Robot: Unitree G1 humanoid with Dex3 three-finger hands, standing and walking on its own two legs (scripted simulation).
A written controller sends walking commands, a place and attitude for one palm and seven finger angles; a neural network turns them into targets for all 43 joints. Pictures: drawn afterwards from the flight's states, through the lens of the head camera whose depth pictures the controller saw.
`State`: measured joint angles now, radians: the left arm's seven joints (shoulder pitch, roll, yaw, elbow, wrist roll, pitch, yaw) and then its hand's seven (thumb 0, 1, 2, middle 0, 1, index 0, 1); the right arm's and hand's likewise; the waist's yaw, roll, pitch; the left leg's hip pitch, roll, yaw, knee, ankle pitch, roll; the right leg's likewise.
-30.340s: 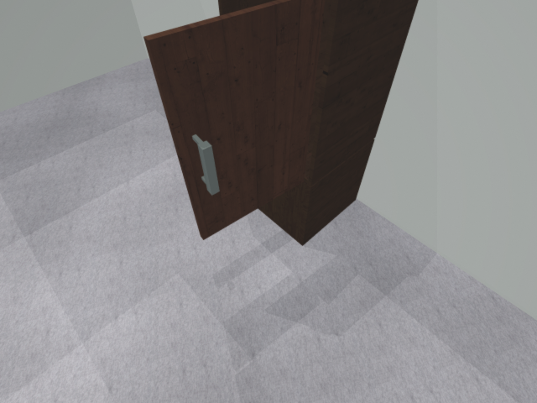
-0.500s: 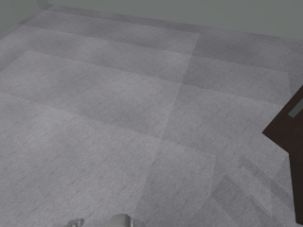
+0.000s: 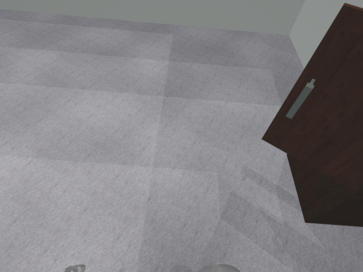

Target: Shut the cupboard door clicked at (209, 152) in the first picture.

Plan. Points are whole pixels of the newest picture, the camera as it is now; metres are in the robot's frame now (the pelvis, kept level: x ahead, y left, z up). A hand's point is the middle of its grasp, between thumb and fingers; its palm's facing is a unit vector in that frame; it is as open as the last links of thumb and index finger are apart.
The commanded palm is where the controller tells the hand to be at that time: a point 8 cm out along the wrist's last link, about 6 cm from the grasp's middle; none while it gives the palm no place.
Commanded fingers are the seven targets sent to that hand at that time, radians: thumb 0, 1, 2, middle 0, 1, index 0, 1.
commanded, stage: turn to face it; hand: left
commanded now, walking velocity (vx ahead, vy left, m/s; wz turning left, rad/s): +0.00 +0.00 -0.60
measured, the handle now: (300, 98) +0.67 -0.38 -0.04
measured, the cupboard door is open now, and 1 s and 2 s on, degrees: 56 56 56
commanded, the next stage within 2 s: take the last steps up to it in 0.88 s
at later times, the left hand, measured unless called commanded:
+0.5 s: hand out of the picture +0.14 +0.16 -0.17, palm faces -0.24 -0.95 -0.21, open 7.4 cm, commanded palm none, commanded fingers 0.00 0.90 0.90 -0.20 -0.30 -0.20 -0.30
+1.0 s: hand (144, 239) +0.21 +0.11 -0.16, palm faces -0.50 -0.82 -0.27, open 7.4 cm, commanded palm none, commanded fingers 0.00 0.90 0.90 -0.20 -0.30 -0.20 -0.30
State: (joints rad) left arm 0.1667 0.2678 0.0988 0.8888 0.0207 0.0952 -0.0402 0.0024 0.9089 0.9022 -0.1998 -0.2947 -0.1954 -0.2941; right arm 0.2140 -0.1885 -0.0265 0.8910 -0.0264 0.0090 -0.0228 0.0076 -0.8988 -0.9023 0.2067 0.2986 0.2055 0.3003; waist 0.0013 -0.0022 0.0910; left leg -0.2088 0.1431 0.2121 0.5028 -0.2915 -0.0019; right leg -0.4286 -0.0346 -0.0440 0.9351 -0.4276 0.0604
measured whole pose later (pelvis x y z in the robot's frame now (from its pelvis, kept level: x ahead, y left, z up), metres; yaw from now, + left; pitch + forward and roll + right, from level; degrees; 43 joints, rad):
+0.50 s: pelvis +0.02 -0.02 -0.01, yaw -16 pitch +1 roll +0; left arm 0.22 0.22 0.06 0.90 0.02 0.05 -0.01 0.00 0.90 0.90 -0.21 -0.30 -0.20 -0.30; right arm 0.14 -0.23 -0.05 0.88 0.00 0.04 -0.01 0.01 -0.90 -0.90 0.20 0.30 0.20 0.30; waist 0.02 -0.01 0.07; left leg -0.41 0.04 0.01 0.77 -0.39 -0.09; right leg -0.27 0.05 0.11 0.52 -0.27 -0.01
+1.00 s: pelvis +0.01 -0.02 -0.01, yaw -31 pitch +1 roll +0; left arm 0.15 0.23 0.06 0.91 0.02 0.05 -0.02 0.00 0.91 0.90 -0.20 -0.29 -0.20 -0.29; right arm 0.30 -0.23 -0.05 0.97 -0.02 0.03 -0.02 0.01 -0.90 -0.90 0.21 0.30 0.20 0.30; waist -0.03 0.03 0.05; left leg -0.30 0.13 0.19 0.64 -0.37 -0.04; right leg -0.23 -0.02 -0.04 0.55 -0.35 0.00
